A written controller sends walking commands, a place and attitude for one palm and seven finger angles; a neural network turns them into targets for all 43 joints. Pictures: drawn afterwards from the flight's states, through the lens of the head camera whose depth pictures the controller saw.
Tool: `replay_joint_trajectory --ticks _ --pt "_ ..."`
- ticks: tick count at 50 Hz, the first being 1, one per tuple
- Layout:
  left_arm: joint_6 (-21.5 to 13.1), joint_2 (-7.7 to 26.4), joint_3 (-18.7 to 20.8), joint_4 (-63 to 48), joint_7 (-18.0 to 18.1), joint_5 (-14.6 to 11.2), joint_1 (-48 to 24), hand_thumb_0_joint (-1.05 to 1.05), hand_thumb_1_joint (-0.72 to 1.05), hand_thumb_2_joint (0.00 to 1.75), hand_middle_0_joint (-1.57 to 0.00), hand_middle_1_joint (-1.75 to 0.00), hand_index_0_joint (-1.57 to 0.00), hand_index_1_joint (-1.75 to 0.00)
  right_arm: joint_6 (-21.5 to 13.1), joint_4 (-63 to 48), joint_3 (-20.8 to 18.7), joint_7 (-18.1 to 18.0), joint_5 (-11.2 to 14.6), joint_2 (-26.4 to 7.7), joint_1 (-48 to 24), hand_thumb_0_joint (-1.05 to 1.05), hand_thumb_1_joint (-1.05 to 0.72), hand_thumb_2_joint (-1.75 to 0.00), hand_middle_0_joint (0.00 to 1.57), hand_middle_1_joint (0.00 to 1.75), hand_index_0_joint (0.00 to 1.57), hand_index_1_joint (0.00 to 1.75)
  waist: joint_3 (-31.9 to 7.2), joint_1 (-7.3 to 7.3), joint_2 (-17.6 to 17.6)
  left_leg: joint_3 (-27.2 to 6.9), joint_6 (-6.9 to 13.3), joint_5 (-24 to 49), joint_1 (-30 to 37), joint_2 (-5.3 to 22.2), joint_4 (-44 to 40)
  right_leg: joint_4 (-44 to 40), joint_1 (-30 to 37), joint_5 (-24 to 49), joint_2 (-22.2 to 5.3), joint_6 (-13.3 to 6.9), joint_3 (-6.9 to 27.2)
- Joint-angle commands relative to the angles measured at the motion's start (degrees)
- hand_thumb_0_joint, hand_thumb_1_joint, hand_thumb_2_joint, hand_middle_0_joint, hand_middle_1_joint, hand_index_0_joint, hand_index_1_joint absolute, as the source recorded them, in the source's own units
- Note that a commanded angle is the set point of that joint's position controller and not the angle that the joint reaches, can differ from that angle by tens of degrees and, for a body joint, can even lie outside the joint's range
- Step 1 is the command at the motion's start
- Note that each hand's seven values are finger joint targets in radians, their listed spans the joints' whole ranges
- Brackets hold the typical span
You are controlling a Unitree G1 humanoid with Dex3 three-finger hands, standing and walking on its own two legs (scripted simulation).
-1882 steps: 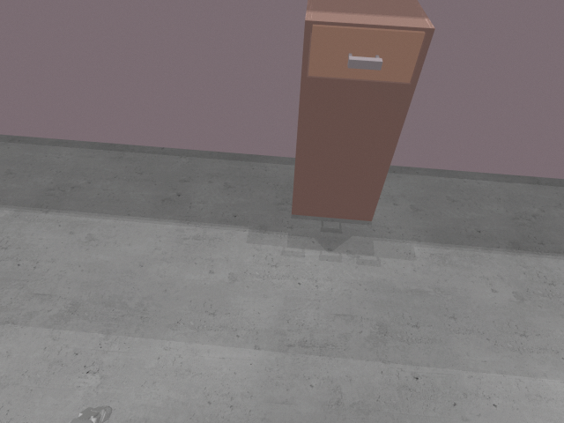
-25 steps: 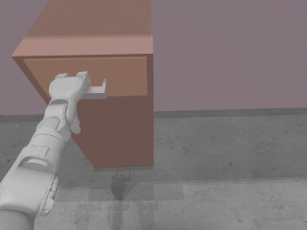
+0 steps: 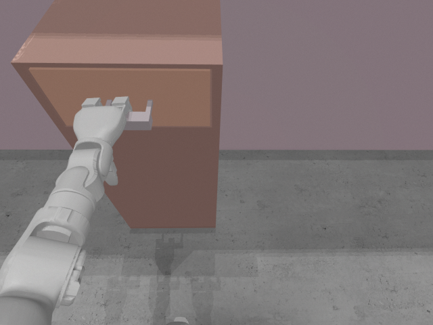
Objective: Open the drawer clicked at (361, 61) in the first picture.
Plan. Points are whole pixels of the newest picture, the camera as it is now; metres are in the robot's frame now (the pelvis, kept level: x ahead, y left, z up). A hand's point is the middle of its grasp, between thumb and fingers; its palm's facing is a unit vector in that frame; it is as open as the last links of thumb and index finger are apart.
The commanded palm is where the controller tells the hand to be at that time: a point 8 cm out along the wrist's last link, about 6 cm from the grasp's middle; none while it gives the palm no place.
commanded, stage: lower the fingers behind the handle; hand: left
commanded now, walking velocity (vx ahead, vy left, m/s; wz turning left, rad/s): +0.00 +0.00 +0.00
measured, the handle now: (127, 112) +0.53 +0.20 +0.06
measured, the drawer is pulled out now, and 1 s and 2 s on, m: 0.00 0.00 0.09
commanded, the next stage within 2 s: close the thumb around the handle in 0.32 s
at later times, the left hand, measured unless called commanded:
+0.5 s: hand (110, 141) +0.46 +0.22 +0.04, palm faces -0.05 -0.03 -1.00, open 13.8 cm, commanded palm +0.44 +0.20 +0.09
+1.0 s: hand (110, 140) +0.46 +0.22 +0.04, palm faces -0.05 -0.03 -1.00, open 6.4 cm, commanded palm +0.44 +0.20 +0.09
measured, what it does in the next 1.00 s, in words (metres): stands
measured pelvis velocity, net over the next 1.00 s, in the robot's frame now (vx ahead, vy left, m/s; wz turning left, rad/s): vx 0.00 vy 0.01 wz -0.01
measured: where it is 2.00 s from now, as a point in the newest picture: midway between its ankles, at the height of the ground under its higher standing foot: outside the picture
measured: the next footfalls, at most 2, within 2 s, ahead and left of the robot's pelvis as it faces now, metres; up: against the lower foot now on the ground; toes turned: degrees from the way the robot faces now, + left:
none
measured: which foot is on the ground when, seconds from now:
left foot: down 0.00-1.00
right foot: down 0.00-1.00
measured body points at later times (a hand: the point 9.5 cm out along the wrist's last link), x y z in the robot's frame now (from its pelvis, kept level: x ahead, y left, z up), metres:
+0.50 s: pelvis +0.00 +0.00 +0.00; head +0.07 +0.01 +0.44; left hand +0.46 +0.22 +0.10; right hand +0.03 -0.27 -0.13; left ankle +0.00 +0.10 -0.70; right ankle -0.03 -0.11 -0.70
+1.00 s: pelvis +0.00 +0.01 +0.00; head +0.08 +0.01 +0.45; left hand +0.46 +0.22 +0.10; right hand +0.04 -0.26 -0.13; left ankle +0.00 +0.10 -0.70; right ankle -0.03 -0.11 -0.70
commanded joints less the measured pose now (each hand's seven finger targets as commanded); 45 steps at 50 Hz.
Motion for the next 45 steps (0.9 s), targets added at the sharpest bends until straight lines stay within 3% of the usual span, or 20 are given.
replay_joint_trajectory --ticks 1,3,5,7,9,12,16,18,21,23,27,30,31,33,37,39,41,45 --pt "-1.55 7.05 1.0 -10.37 1.41 0.05 -24.06 0.0 -0.5 0.3 -0.3 -1.2 -0.3 -1.2 -0.62 -3.87 -3.0 -0.68 -0.49 -8.76 6.19 0.0 -0.9 -0.9 0.2 0.3 0.2 0.3 -20.19 -2.97 1.45 1.23 1.25 25.72 21.55 0.0 -2.66 -5.08 2.18 20.63 1.54 -0.98 -1.03" --pt "-1.54 6.44 0.23 -10.31 1.25 -0.22 -26.2 0.0 -0.5 0.3 -0.3 -1.2 -0.3 -1.2 -0.69 -3.72 -2.92 -0.85 -0.46 -8.8 6.39 0.0 -0.9 -0.9 0.2 0.3 0.2 0.3 -19.4 -3.67 0.65 0.86 1.34 24.18 20.55 -0.05 -3.13 -5.33 2.1 19.56 1.43 -1.05 -1.12" --pt "-1.65 7.61 1.62 -10.21 1.33 -0.31 -24.4 0.0 -0.5 0.3 -0.3 -1.2 -0.3 -1.2 -0.73 -3.72 -3.0 -0.81 -0.47 -8.87 6.48 0.0 -0.9 -0.9 0.2 0.3 0.2 0.3 -20.32 -2.89 0.66 1.07 1.41 24.71 21.4 0.05 -3.12 -5.18 2.55 19.84 1.52 -1.06 -1.13" --pt "-1.63 8.57 2.03 -10.41 1.34 -0.26 -24.61 0.0 -0.5 0.3 -0.3 -1.2 -0.3 -1.2 -0.6 -3.87 -2.82 -1.03 -0.49 -8.87 6.34 0.0 -0.9 -0.9 0.2 0.3 0.2 0.3 -20.61 -3.0 -0.17 1.4 1.59 23.97 20.31 -0.19 -3.12 -5.42 3.9 20.7 1.37 -0.89 -0.69" --pt "-1.94 6.68 0.67 -10.2 0.92 -0.86 -23.93 0.0 -0.5 0.3 -0.3 -1.2 -0.3 -1.2 -0.59 -3.99 -2.73 -1.03 -0.44 -8.59 6.48 0.0 -0.9 -0.9 0.2 0.3 0.2 0.3 -20.02 -3.08 0.14 1.5 1.63 24.26 20.28 -0.35 -3.26 -5.71 4.29 21.26 1.35 -0.89 -0.66" --pt "-2.06 9.75 3.13 -9.11 0.94 -0.7 -22.47 0.0 -0.5 0.3 -0.3 -1.2 -0.3 -1.2 -0.43 -3.83 -2.6 -1.21 -0.32 -8.96 6.44 0.0 -0.9 -0.9 0.2 0.3 0.2 0.3 -18.92 -2.42 -1.53 1.56 1.66 22.3 18.27 -0.36 -3.85 -5.86 5.32 20.49 1.28 -0.9 -0.61" --pt "-2.66 8.2 1.84 -9.51 1.06 -0.42 -22.61 0.0 -0.5 0.3 -0.3 -1.2 -0.3 -1.2 -0.58 -3.74 -2.73 -1.12 -0.24 -8.81 6.49 0.0 -0.9 -0.9 0.2 0.3 0.2 0.3 -17.83 -2.51 0.26 1.51 1.53 22.35 18.97 -0.19 -4.12 -6.08 3.77 19.22 1.34 -1.08 -0.79" --pt "-2.65 9.93 3.05 -9.43 1.19 -0.29 -23.25 0.0 -0.5 0.3 -0.3 -1.2 -0.3 -1.2 -0.48 -3.59 -2.77 -1.17 -0.27 -9.07 6.67 0.0 -0.9 -0.9 0.2 0.3 0.2 0.3 -18.38 -2.66 0.28 1.48 1.58 22.64 18.74 -0.19 -3.97 -6.01 4.14 19.62 1.35 -1.19 -0.7" --pt "-2.66 8.26 1.88 -10.12 1.47 -0.23 -23.41 0.0 -0.5 0.3 -0.3 -1.2 -0.3 -1.2 -0.73 -3.5 -3.03 -1.04 -0.23 -8.87 6.9 0.0 -0.9 -0.9 0.2 0.3 0.2 0.3 -19.59 -2.53 1.25 1.53 1.44 23.26 20.14 -0.05 -3.93 -5.87 3.45 19.39 1.41 -1.13 -0.68" --pt "-2.64 9.98 3.23 -10.72 1.64 -0.15 -24.01 0.0 -0.39 0.35 -0.31 -1.21 -0.31 -1.21 -0.59 -3.47 -3.08 -1.06 -0.36 -9.12 6.87 0.0 -0.9 -0.9 0.2 0.3 0.2 0.3 -20.59 -2.43 2.12 1.25 1.28 24.91 21.07 0.12 -3.74 -5.52 3.41 19.88 1.42 -1.27 -0.84" --pt "-2.27 7.22 1.28 -10.96 1.91 -0.22 -22.9 0.0 -0.16 0.44 -0.32 -1.24 -0.32 -1.24 -0.71 -3.54 -3.21 -0.78 -0.24 -8.9 6.68 0.0 -0.9 -0.9 0.2 0.3 0.2 0.3 -19.76 -2.55 2.64 1.26 1.1 24.79 21.97 0.27 -3.79 -5.75 2.19 18.93 1.61 -1.25 -1.09" --pt "-1.96 8.38 2.17 -10.5 1.87 -0.2 -22.62 0.0 0.0 0.52 -0.34 -1.25 -0.34 -1.25 -0.64 -3.45 -3.17 -0.87 -0.24 -9.14 6.72 0.0 -0.9 -0.9 0.2 0.3 0.2 0.3 -19.93 -2.54 1.06 1.2 1.24 24.45 21.17 0.26 -3.99 -5.78 3.21 19.46 1.56 -1.14 -1.02" --pt "-1.85 7.05 1.02 -10.32 1.79 -0.25 -23.14 0.0 0.06 0.54 -0.34 -1.26 -0.34 -1.26 -0.76 -3.54 -3.11 -0.83 -0.27 -8.98 6.64 0.0 -0.9 -0.9 0.2 0.3 0.2 0.3 -19.52 -2.75 1.34 1.38 1.27 23.86 21.13 0.14 -4.09 -6.0 2.9 18.93 1.56 -1.09 -1.07" --pt "-1.92 9.16 2.67 -10.24 1.61 -0.34 -23.23 0.0 0.17 0.59 -0.35 -1.27 -0.35 -1.27 -0.71 -3.41 -3.04 -0.95 -0.29 -9.35 6.74 0.0 -0.9 -0.9 0.2 0.3 0.2 0.3 -19.75 -2.44 0.3 1.07 1.3 24.41 20.54 0.12 -4.17 -5.86 3.9 19.56 1.5 -1.23 -1.01" --pt "-1.83 7.72 1.86 -10.41 1.63 -0.26 -21.9 0.0 0.4 0.68 -0.36 -1.3 -0.36 -1.3 -0.74 -3.65 -3.08 -0.82 -0.32 -8.92 6.52 0.0 -0.9 -0.9 0.2 0.3 0.2 0.3 -19.81 -2.23 1.26 1.63 1.34 24.99 21.21 0.14 -4.05 -6.0 3.94 20.39 1.5 -1.09 -0.92" --pt "-2.05 9.44 2.82 -10.66 1.55 -0.1 -22.75 0.0 0.51 0.73 -0.37 -1.31 -0.37 -1.31 -0.62 -3.56 -2.99 -0.95 -0.3 -9.12 6.57 0.0 -0.9 -0.9 0.2 0.3 0.2 0.3 -20.32 -2.37 1.41 1.45 1.3 25.29 21.32 0.23 -4.03 -5.8 3.92 20.51 1.39 -1.07 -0.87" --pt "-2.03 7.43 1.64 -10.88 1.47 -0.33 -21.28 0.0 0.62 0.78 -0.38 -1.32 -0.38 -1.32 -0.57 -3.84 -3.01 -0.81 -0.35 -8.82 6.3 0.0 -0.9 -0.9 0.2 0.3 0.2 0.3 -20.04 -2.16 1.36 1.48 1.26 26.41 21.81 0.21 -3.96 -5.89 3.96 20.96 1.52 -1.09 -0.98" --pt "-1.89 8.25 2.15 -10.13 1.31 -0.3 -21.7 0.0 0.84 0.88 -0.4 -1.34 -0.4 -1.34 -0.4 -3.72 -3.0 -0.79 -0.3 -8.99 6.44 0.0 -0.9 -0.9 0.2 0.3 0.2 0.3 -19.16 -2.37 1.26 1.44 1.27 25.29 21.27 0.27 -4.0 -5.95 3.43 20.26 1.54 -1.07 -1.0"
